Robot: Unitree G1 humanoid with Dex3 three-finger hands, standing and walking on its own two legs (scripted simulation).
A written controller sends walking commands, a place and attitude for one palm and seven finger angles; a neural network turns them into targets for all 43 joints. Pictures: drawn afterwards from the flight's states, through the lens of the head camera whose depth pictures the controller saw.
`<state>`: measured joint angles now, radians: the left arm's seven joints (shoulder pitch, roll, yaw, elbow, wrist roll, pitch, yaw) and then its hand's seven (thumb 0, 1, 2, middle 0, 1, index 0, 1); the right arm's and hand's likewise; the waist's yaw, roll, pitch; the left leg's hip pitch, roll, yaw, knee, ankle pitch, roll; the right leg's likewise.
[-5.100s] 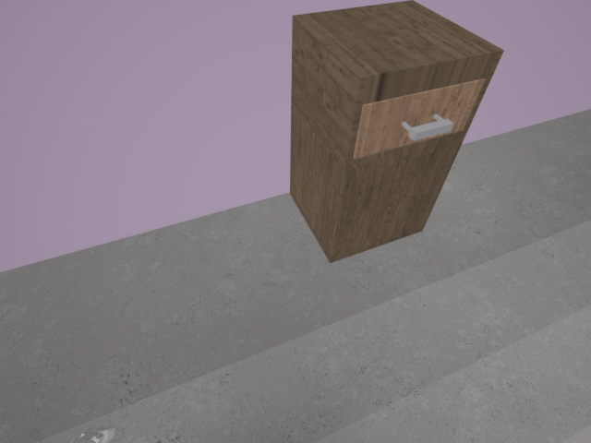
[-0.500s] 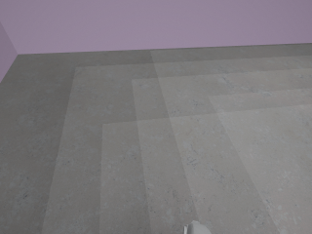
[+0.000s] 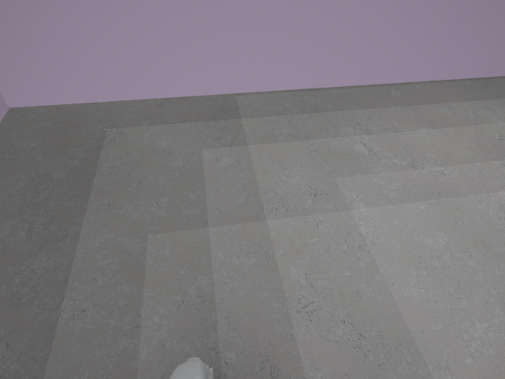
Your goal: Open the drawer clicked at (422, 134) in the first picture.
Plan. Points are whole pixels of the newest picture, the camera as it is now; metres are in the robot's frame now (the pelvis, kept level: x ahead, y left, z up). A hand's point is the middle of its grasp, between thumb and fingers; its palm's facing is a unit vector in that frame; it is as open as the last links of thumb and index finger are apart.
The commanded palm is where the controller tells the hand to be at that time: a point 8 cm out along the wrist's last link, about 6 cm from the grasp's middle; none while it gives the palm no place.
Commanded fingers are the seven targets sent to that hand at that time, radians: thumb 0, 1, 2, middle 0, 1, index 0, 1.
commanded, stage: walk to a spot facing it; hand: left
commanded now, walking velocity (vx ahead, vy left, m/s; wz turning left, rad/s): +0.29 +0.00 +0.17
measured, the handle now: out of the picture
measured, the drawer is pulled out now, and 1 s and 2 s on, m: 0.00 0.00 0.00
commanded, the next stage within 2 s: turn to face it in 0.06 s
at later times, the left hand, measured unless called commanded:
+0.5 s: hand (131, 341) +0.22 +0.25 -0.17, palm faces +0.20 -0.96 -0.20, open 7.4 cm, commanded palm none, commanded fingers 0.00 0.90 0.90 -0.20 -0.30 -0.20 -0.30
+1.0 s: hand out of the picture +0.14 +0.23 -0.17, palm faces +0.49 -0.84 -0.25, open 7.4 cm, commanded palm none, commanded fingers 0.00 0.90 0.90 -0.20 -0.30 -0.20 -0.30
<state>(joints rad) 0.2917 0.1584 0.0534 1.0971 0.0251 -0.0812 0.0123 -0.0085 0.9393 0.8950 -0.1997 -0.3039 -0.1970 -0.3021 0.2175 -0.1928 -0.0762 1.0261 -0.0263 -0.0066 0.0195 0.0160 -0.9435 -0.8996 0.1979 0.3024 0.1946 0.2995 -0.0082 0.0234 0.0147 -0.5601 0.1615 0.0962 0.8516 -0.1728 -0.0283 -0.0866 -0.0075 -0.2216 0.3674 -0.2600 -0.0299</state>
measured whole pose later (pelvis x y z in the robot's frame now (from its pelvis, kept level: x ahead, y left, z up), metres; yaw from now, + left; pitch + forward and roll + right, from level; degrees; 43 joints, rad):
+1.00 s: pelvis +0.19 +0.03 -0.01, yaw +29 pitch +1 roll +1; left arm 0.23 0.21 0.05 0.91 0.03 0.02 0.02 0.01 0.91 0.89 -0.20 -0.30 -0.20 -0.30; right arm 0.11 -0.27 -0.08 0.91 -0.02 0.08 0.03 0.00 -0.91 -0.90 0.20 0.30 0.19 0.30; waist 0.01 -0.02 0.12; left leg -0.39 0.06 0.08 0.79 -0.41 -0.06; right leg -0.21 -0.17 -0.30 0.57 -0.34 0.02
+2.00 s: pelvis +0.18 +0.04 -0.01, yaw +64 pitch +1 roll -1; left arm 0.21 0.29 0.08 0.93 0.02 0.08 0.02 0.01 0.91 0.89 -0.20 -0.30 -0.20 -0.30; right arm 0.15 -0.23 -0.06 0.89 -0.02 0.03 0.02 0.00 -0.91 -0.90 0.20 0.30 0.20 0.30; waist 0.01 -0.06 0.11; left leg -0.30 0.00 0.06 0.63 -0.35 0.04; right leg -0.43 -0.14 -0.11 1.04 -0.52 0.09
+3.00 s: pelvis +0.16 +0.01 +0.00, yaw +94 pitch -1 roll -1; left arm 0.25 0.27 0.07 0.99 0.01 0.06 0.01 0.01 0.91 0.90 -0.20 -0.30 -0.19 -0.30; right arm 0.14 -0.19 -0.02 0.93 -0.01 0.02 0.00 0.00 -0.91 -0.90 0.20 0.30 0.20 0.30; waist 0.03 -0.04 0.08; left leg -0.21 -0.01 0.04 0.49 -0.26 0.05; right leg -0.44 -0.10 -0.06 1.05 -0.43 0.08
